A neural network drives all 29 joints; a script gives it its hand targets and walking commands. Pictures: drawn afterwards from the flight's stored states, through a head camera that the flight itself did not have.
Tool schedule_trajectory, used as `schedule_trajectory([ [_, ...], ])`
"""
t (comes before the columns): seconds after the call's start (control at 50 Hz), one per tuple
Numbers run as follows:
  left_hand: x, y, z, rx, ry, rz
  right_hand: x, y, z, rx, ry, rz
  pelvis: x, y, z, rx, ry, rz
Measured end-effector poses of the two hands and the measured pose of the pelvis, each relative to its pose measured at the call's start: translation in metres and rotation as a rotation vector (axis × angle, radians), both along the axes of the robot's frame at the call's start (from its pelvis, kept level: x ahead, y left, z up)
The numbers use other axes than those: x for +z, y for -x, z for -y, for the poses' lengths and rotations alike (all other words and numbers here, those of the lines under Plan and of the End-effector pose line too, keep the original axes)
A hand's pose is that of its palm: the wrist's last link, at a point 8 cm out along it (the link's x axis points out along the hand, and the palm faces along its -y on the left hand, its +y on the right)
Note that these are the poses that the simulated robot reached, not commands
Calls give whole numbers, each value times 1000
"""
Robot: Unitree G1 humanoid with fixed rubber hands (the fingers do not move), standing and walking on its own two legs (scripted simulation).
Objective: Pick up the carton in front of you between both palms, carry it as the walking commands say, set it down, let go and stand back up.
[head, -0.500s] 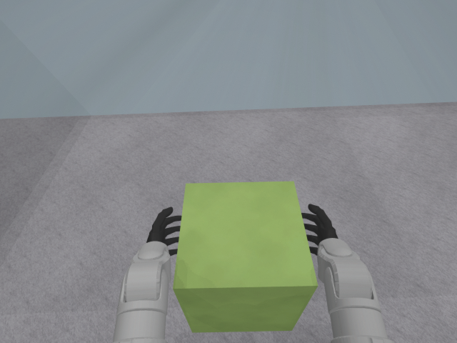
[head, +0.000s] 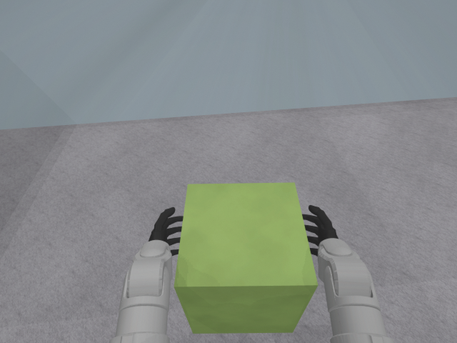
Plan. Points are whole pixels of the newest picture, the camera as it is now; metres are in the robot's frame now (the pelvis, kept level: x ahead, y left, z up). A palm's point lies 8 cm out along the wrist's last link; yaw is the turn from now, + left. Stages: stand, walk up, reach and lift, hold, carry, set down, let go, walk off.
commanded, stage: hold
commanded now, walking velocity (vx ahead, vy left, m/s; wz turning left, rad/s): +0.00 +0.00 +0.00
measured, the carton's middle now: (241, 260) +0.29 +0.00 -0.04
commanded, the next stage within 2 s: set down in 0.06 s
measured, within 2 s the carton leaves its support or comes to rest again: neither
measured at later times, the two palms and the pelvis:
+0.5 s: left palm (154, 248) +0.31 +0.18 -0.01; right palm (300, 235) +0.33 -0.12 -0.01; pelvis -0.03 +0.01 -0.03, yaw +4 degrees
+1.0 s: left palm (180, 267) +0.38 +0.16 -0.22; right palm (290, 259) +0.39 -0.14 -0.22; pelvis -0.03 +0.00 -0.15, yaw +4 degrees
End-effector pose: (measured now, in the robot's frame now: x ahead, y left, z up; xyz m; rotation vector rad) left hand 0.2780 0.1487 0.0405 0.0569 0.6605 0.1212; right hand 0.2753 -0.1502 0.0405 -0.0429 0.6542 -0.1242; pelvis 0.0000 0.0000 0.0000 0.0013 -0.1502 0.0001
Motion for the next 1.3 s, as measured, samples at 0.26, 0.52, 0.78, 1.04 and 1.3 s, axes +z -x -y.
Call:
schedule_trajectory([
  [0.26,-2,0,-10,59,50,5,0,-9,-10,-10,-56,4,-9,24,-6,50,0,43],
  [0.52,-65,-34,-27,111,38,-53,-63,-61,-28,62,-31,-56,-33,35,-8,66,4,-142],
  [0.78,-212,-70,-13,90,43,2,-212,-87,-14,37,-28,-2,-94,38,-5,69,16,-602],
  [1.04,-268,-103,-12,114,68,6,-269,-122,-13,15,-70,-1,-159,30,2,72,19,-807],
  [1.3,-354,-126,-8,89,62,-10,-353,-139,-9,5,-52,-16,-227,49,3,76,27,-904],
])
